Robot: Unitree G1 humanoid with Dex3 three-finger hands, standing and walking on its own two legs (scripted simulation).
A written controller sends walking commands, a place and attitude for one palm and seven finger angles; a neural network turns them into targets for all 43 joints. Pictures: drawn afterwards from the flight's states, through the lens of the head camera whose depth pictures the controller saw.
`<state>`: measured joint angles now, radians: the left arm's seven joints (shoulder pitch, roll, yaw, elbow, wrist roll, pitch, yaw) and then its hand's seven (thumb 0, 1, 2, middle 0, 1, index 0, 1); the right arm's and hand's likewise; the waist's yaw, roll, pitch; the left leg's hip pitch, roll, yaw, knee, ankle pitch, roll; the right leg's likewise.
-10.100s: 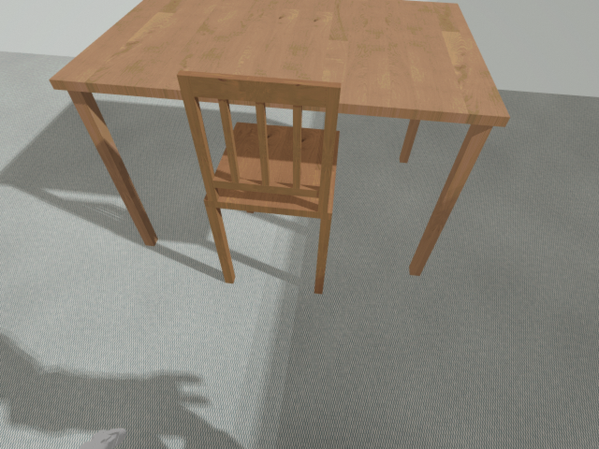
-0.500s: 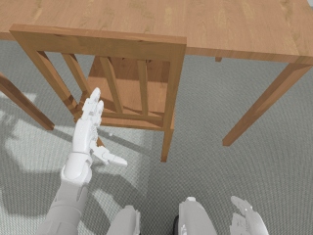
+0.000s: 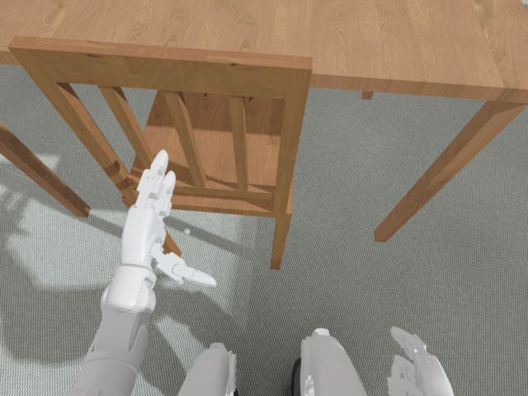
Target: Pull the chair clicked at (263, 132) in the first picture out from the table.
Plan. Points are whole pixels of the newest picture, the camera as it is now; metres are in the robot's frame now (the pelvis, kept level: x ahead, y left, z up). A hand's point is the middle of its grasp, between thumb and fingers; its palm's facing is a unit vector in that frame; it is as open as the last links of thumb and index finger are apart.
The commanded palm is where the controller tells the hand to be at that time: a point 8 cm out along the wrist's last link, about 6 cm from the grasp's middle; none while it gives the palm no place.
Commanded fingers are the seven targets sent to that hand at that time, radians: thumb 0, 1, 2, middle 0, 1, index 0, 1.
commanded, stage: aim the fingers beside a spindle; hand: left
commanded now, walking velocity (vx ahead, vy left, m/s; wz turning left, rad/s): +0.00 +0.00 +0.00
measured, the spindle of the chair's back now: (189, 144) +0.50 +0.13 +0.02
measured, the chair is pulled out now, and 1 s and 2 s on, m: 0.00 0.00 0.00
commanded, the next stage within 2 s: push the fingers through the gap in 0.98 s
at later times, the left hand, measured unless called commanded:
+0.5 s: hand (180, 227) +0.35 +0.13 +0.02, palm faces -0.07 -1.00 -0.04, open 16.9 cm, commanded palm +0.33 +0.17 +0.02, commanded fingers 0.00 -0.50 0.30 -0.06 -0.08 -0.06 -0.08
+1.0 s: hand (189, 234) +0.34 +0.11 +0.01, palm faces -0.11 -0.99 +0.00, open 16.9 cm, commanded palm +0.33 +0.17 +0.03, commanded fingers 0.00 -0.50 0.30 -0.06 -0.08 -0.06 -0.08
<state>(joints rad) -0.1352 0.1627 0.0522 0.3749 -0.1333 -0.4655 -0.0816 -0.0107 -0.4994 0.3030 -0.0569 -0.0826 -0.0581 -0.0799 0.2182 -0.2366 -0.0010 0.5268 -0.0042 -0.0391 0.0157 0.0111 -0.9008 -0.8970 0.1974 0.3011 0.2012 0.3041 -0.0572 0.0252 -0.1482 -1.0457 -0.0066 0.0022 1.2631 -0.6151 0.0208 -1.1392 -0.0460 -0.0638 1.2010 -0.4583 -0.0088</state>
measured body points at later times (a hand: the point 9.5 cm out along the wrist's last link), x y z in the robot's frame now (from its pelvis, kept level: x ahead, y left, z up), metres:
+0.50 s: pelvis +0.00 +0.00 +0.00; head +0.11 +0.01 +0.44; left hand +0.35 +0.18 +0.02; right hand +0.15 -0.24 -0.11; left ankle -0.01 +0.11 -0.63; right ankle +0.06 -0.12 -0.63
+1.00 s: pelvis +0.00 +0.01 +0.00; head +0.12 +0.01 +0.43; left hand +0.34 +0.17 +0.02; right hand +0.15 -0.24 -0.11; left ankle -0.01 +0.11 -0.63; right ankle +0.06 -0.12 -0.63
